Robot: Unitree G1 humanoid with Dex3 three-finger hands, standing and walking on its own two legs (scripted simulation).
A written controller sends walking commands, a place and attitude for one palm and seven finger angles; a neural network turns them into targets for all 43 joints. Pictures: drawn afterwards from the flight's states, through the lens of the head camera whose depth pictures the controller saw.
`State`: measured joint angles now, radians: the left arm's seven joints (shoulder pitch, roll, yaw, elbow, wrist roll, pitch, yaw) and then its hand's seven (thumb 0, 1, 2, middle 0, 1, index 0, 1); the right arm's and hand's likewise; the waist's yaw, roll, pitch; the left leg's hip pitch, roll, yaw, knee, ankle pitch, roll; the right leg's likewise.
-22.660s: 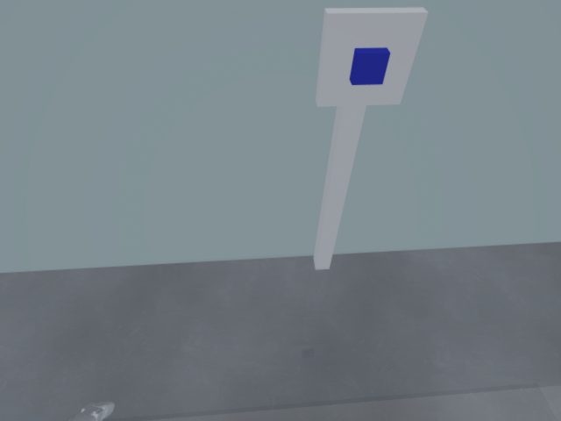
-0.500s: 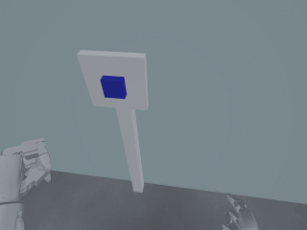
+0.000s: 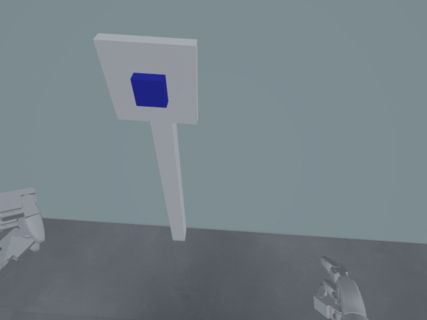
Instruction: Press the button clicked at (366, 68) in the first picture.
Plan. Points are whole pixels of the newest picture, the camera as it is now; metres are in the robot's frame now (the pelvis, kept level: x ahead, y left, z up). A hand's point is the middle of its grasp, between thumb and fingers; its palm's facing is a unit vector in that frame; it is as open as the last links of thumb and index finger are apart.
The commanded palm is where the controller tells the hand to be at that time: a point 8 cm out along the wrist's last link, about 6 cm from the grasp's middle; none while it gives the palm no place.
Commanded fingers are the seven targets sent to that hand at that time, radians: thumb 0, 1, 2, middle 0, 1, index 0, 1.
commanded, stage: step back with the hand held close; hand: left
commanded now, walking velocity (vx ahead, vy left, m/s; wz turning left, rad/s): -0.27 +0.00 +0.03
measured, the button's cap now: (150, 89) +0.55 +0.19 +0.14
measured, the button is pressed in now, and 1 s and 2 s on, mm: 0 0 0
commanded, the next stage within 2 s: stop stepping back and stand still in 0.54 s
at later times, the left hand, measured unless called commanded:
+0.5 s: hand out of the picture +0.09 +0.25 +0.18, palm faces +0.43 -0.78 -0.46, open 3.1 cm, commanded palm +0.03 +0.28 +0.18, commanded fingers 0.00 0.90 0.90 -1.30 -1.50 -1.30 -1.50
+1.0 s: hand out of the picture -0.04 +0.24 +0.17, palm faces +0.39 -0.80 -0.45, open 3.1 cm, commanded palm -0.09 +0.28 +0.18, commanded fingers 0.00 0.90 0.90 -1.30 -1.50 -1.30 -1.50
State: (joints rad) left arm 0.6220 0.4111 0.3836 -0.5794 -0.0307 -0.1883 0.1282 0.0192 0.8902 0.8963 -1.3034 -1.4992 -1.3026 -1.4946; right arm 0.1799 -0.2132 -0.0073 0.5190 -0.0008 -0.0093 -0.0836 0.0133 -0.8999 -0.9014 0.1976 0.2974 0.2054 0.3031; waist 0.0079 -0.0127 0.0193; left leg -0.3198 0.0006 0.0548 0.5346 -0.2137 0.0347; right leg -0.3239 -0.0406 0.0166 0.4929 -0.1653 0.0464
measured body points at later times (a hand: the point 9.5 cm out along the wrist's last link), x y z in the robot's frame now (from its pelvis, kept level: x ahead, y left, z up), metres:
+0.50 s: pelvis -0.10 +0.00 -0.01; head -0.09 +0.02 +0.44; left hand +0.06 +0.29 +0.20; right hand +0.06 -0.22 -0.09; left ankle +0.04 +0.10 -0.73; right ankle -0.17 -0.13 -0.74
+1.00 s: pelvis -0.22 +0.00 +0.00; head -0.24 +0.01 +0.45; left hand -0.07 +0.28 +0.20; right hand -0.05 -0.23 -0.06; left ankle -0.15 +0.09 -0.70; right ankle -0.19 -0.10 -0.73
